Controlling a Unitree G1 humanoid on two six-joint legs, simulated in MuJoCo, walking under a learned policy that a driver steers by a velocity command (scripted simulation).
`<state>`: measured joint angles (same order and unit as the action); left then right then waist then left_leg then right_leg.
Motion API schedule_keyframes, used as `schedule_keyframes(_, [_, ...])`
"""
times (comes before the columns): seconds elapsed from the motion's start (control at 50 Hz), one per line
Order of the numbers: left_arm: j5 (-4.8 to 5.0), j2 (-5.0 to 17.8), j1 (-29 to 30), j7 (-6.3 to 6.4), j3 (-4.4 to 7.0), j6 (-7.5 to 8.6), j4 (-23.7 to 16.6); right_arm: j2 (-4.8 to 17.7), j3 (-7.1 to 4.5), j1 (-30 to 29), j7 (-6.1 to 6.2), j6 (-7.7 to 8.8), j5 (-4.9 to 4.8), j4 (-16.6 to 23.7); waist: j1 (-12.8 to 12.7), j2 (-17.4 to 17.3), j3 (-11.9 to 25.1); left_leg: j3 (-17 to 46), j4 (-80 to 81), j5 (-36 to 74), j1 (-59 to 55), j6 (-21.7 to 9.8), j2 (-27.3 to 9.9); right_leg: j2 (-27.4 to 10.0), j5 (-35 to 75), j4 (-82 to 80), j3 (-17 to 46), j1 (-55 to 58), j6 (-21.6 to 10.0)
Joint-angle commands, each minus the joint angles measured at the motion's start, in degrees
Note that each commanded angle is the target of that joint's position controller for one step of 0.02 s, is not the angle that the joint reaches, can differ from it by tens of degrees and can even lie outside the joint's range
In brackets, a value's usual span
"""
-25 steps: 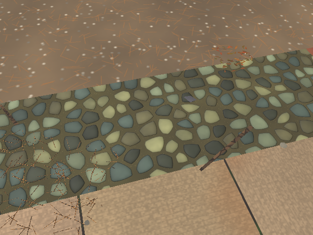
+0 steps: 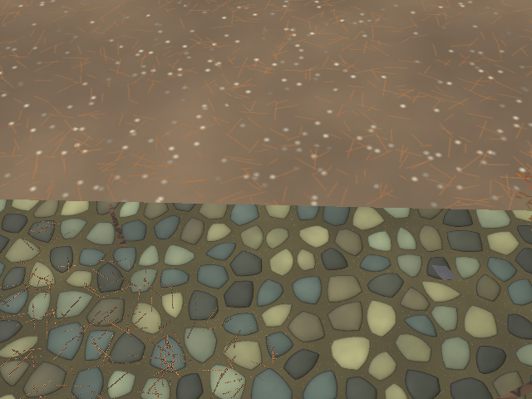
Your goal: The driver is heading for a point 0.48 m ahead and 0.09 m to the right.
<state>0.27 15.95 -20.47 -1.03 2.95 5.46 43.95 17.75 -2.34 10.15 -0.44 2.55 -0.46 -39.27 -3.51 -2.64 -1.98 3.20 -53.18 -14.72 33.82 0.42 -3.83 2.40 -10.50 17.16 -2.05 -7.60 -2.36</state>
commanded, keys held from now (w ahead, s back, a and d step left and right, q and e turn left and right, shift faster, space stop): w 0.04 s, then w+e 0.50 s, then no key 0.46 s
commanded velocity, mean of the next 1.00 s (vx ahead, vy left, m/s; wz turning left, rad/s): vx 0.37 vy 0.00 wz -0.23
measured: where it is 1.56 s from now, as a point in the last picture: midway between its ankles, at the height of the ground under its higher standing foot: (306, 394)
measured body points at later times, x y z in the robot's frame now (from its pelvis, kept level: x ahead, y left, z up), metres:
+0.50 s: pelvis +0.26 +0.05 +0.00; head +0.28 +0.05 +0.45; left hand +0.45 +0.30 -0.10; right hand +0.27 -0.24 -0.12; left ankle +0.24 +0.15 -0.75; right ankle +0.34 -0.13 -0.68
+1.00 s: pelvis +0.43 -0.03 -0.01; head +0.46 -0.05 +0.44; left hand +0.65 +0.17 -0.12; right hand +0.45 -0.33 -0.14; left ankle +0.51 +0.12 -0.72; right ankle +0.47 -0.13 -0.75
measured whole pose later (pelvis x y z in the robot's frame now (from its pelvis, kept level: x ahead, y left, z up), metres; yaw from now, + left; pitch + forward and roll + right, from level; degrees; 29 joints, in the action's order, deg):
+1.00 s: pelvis +0.43 -0.03 -0.01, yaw -18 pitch +1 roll -1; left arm -1.5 14.0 -7.8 -0.9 1.8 1.3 43.1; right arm 16.7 -2.3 9.4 2.2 -0.6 0.1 -48.2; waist -0.6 -1.7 -3.4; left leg 2.6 -44.1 -19.4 25.2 4.2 -4.8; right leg 3.8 -6.6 24.5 -1.4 -18.6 -4.1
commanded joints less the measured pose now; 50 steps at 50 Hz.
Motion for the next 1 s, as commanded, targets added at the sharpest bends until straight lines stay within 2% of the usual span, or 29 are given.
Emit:
schedule_keyframes(0.02, [0.55, 9.94, 3.62, 0.26, 2.31, 0.69, -3.45, 0.93, 0.52, -3.01, -0.82, 1.37, 0.14, 4.01, 0.94, 6.66, -0.23, -0.55, 10.59, 9.07, 0.32, 0.19, -1.37, -14.24, 11.81, -9.40, 9.69, 0.21, -10.26])
schedule_keyframes(0.08, [1.25, 10.98, -0.17, 0.28, 2.40, -0.07, -1.36, 1.53, 0.48, -8.88, -1.32, 2.07, -0.22, 5.53, -0.99, 6.58, -1.10, -1.90, 18.00, 14.29, -3.77, 0.28, 0.55, -14.07, 12.47, -8.56, 8.91, 0.22, -9.21])
schedule_keyframes(0.12, [1.58, 11.66, -1.83, 0.44, 2.57, -0.74, -0.28, 2.52, 0.10, -10.98, -1.70, 2.55, -0.47, 6.56, -0.74, 6.90, -1.63, -1.32, 21.31, 13.48, -4.82, -0.42, 1.35, -15.46, 12.51, -6.95, 10.62, 2.39, -8.46])
schedule_keyframes(0.16, [1.65, 12.59, -2.03, 0.81, 2.87, -1.46, 0.29, 4.13, -0.65, -9.85, -1.91, 3.02, -0.54, 6.50, 1.12, 7.38, -1.03, -1.19, 24.19, 11.40, -8.49, -1.55, 2.04, -16.58, 13.58, -4.37, 12.24, 4.17, -7.23])
schedule_keyframes(0.18, [1.69, 12.77, -1.25, 0.97, 2.86, -1.74, 0.34, 5.10, -1.29, -6.69, -1.76, 3.17, -0.46, 5.62, 3.54, 7.28, 0.51, -1.94, 26.37, 11.36, -14.09, -2.46, 2.76, -15.80, 17.27, -0.83, 11.56, 3.56, -6.14])
schedule_keyframes(0.2, [1.39, 11.54, -1.37, 1.04, 2.35, -1.80, 0.34, 7.16, -2.53, -0.40, -1.25, 3.11, -0.17, 3.67, 6.66, 6.42, 4.63, -2.65, 27.54, 10.99, -24.12, -3.74, 3.35, -12.96, 21.92, 6.78, 9.61, 1.40, -4.60])
schedule_keyframes(0.22, [0.42, 8.44, -0.71, 1.02, 1.06, -1.59, -0.83, 10.41, -3.77, 8.66, -0.51, 2.92, 0.66, 2.23, 10.93, 3.77, 11.93, 3.56, 25.81, 10.59, -38.56, -6.59, -3.72, -9.77, 14.20, 20.73, 7.32, -6.59, -2.31])
schedule_keyframes(0.24, [0.29, 1.82, -6.72, 1.15, -0.93, -0.97, -2.59, 15.63, -4.98, 13.36, -0.04, 2.11, 1.59, 1.58, 9.36, -10.66, 20.28, 25.95, 28.45, 2.52, -57.08, -13.97, -18.86, -1.62, -13.49, 41.63, 2.41, -26.84, 1.94])
schedule_keyframes(0.26, [1.67, 5.75, -6.18, 1.29, -0.06, -0.55, -1.99, 11.31, -3.94, 14.10, -0.22, 1.90, 1.14, 1.25, 10.53, -10.35, 20.56, 35.70, 34.33, -7.08, -54.01, -15.66, -20.06, -2.02, -23.03, 51.03, 8.72, -33.06, 2.23])
schedule_keyframes(0.28, [2.80, 9.43, -2.21, 1.23, 1.26, -0.64, -2.82, 8.23, -2.97, 11.04, -0.26, 1.95, 0.51, 0.96, 9.88, -7.09, 12.32, 28.32, 35.86, -9.01, -47.69, -13.68, -18.22, -4.64, -18.82, 53.92, 9.38, -36.57, 1.84])
schedule_keyframes(0.32, [1.76, 8.62, 1.68, 1.39, 1.45, -1.30, -3.52, 4.22, -1.85, 4.62, -0.56, 2.33, 0.62, 0.78, 6.82, -4.31, 4.86, 16.91, 39.18, -1.42, -36.11, -11.91, -13.78, -8.10, -11.05, 51.07, 7.76, -34.59, 2.12])
schedule_keyframes(0.36, [1.60, 6.57, 0.45, 1.18, 1.50, -2.70, -2.95, 2.87, -1.79, 1.46, -0.64, 3.21, 1.28, 0.23, 4.00, -5.03, 2.50, 9.63, 42.77, 5.48, -28.74, -11.23, -11.55, -9.88, -6.78, 48.85, 8.06, -29.15, 2.65])
schedule_keyframes(0.46, [1.04, 4.13, 4.75, 0.84, 1.11, -3.93, -5.15, 5.16, -2.97, 1.42, 0.01, 4.46, 1.30, -2.49, 3.39, -0.92, -0.60, -1.33, 46.18, 16.25, -27.20, -11.92, -11.24, -10.21, 3.40, 39.98, 8.48, -31.60, 3.93])
schedule_keyframes(0.54, [1.02, 2.73, 12.26, -0.81, 0.26, -3.28, -7.69, 7.49, -3.52, 3.33, 0.62, 3.74, 0.82, -4.00, 6.17, 0.54, -2.47, -8.32, 46.55, 18.06, -28.87, -10.62, -10.44, -9.26, 12.44, 27.15, 4.50, -29.56, 2.87])
schedule_keyframes(0.58, [0.50, 2.16, 16.22, -1.43, -0.06, -3.05, -9.60, 8.20, -3.63, 5.19, 0.76, 2.93, 0.35, -5.26, 7.20, 1.55, -4.14, -10.18, 44.41, 25.61, -29.95, -10.13, -10.51, -7.94, 12.20, 21.65, 2.70, -28.03, 1.99])
schedule_keyframes(0.62, [0.21, 2.76, 17.54, -2.02, 0.21, -2.87, -11.09, 9.28, -3.85, 6.63, 0.89, 1.93, -0.37, -6.42, 6.87, 0.44, -3.13, -10.81, 40.52, 34.34, -33.10, -9.16, -11.36, -6.26, 9.96, 18.56, 1.52, -26.06, 0.81])
schedule_keyframes(0.66, [-0.26, 4.80, 15.08, -2.34, 1.16, -2.79, -11.21, 10.78, -4.21, 6.16, 1.23, 1.17, -1.19, -6.74, 4.50, -1.67, 0.09, -10.97, 33.98, 44.87, -35.73, -7.68, -11.53, -3.49, 6.16, 16.49, 0.19, -20.92, -1.00])
schedule_keyframes(0.68, [-0.54, 6.55, 10.26, -2.28, 2.13, -2.74, -10.00, 11.07, -4.25, 5.35, 1.41, 0.80, -1.47, -6.75, 1.43, -1.60, 3.22, -11.62, 27.29, 48.14, -35.83, -6.39, -10.31, -1.66, 7.09, 13.85, -0.58, -14.45, -2.27])
schedule_keyframes(0.7, [-0.67, 8.93, 4.13, -1.67, 3.38, -2.73, -8.18, 9.88, -3.76, 5.47, 1.52, 0.65, -1.36, -6.75, -1.97, 0.07, 7.02, -13.32, 17.66, 46.07, -32.49, -4.26, -7.67, -0.10, 14.65, 9.89, -0.84, -4.08, -3.81])
schedule_keyframes(0.72, [-1.15, 13.54, -1.07, -0.40, 4.38, -3.23, -7.43, 7.01, -2.54, 7.54, 1.51, 1.03, 0.73, -5.54, -3.06, 7.41, 13.44, -14.06, 2.14, 24.84, -20.79, -1.12, -3.97, -8.76, 40.64, 12.97, 8.89, 11.75, -6.64])
schedule_keyframes(0.74, [-2.37, 15.84, 2.12, 0.50, 3.38, -3.64, -9.05, 1.05, -0.30, 15.67, 0.37, 1.49, 2.67, -5.60, 3.53, 19.30, 22.10, -8.61, -17.85, -27.32, -4.18, 2.80, 3.62, -24.13, 67.92, 17.85, 28.45, 27.57, -17.62])
schedule_keyframes(0.76, [-1.73, 12.24, 1.03, -0.16, 2.47, -3.67, -9.85, 5.57, -0.86, 17.07, -0.25, 1.48, 0.68, -8.20, -0.14, 11.15, 32.53, 2.56, -23.53, -28.17, -4.60, 3.28, 3.52, -27.58, 60.18, 13.71, 33.81, 27.72, -22.65])
schedule_keyframes(0.78, [-0.99, 10.61, 3.30, -0.73, 2.28, -3.80, -8.81, 8.13, -1.81, 10.24, -0.35, 0.97, -1.71, -6.83, -0.77, 8.03, 24.21, 1.33, -22.98, -24.25, -0.40, 3.03, 1.35, -23.52, 46.90, 9.63, 27.25, 20.86, -20.34])
schedule_keyframes(0.8, [-0.08, 8.52, 7.50, -0.76, 1.71, -3.62, -8.23, 7.21, -1.59, 5.86, 0.35, 0.42, -1.49, -5.81, 0.55, 5.10, 15.30, -0.01, -18.57, -20.09, 2.07, 2.77, -0.76, -19.81, 36.82, 7.19, 22.13, 12.76, -16.41])
schedule_keyframes(0.82, [-0.05, 6.24, 10.58, -0.59, 0.89, -3.55, -8.10, 6.43, -1.62, 4.42, 1.21, -0.49, -0.70, -6.31, 2.03, 4.09, 10.72, 0.21, -14.51, -16.90, -0.27, 3.05, -2.13, -17.66, 31.88, 4.85, 18.89, 4.70, -14.11])
schedule_keyframes(0.84, [-0.62, 5.86, 13.04, -0.54, 0.71, -3.51, -7.98, 5.83, -1.60, 6.02, 1.74, -1.59, -0.26, -6.90, 4.31, 5.72, 8.77, 0.19, -11.06, -13.83, -6.17, 3.53, -2.48, -15.87, 29.82, 2.58, 15.62, -3.06, -12.85])
schedule_keyframes(0.88, [-1.89, 6.34, 15.39, -0.45, 1.03, -3.08, -7.44, 3.93, -1.34, 9.08, 2.42, -2.57, 0.42, -8.15, 6.39, 7.55, 8.52, -1.21, -4.53, -10.27, -13.50, 4.30, -1.33, -14.20, 29.49, 0.36, 11.89, -9.88, -12.62])
schedule_keyframes(0.94, [-1.85, 6.07, 15.89, 0.19, 1.03, -2.86, -5.66, 2.65, -0.84, 7.26, 3.07, -2.91, 0.87, -8.22, 5.64, 8.26, 9.92, -0.90, 6.01, -5.42, -17.21, 4.17, -1.29, -13.80, 24.14, -0.42, 10.45, -10.00, -12.29])
schedule_keyframes(1.0, [-1.65, 5.93, 15.73, 0.72, 0.79, -3.68, -3.81, 3.63, -1.14, 4.26, 2.90, -3.49, 0.61, -8.06, 4.38, 9.06, 8.40, -1.10, 12.65, -0.64, -20.05, 3.32, -0.75, -13.47, 4.92, -2.44, 11.74, -11.22, -10.94])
